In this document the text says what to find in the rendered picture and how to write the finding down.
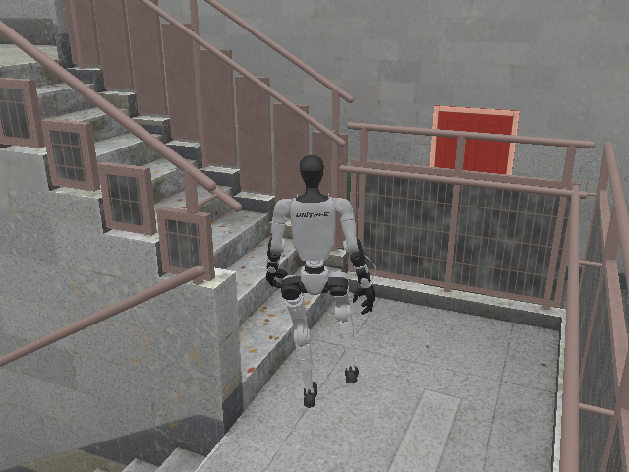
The stairs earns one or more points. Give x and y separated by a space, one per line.
240 239
180 460

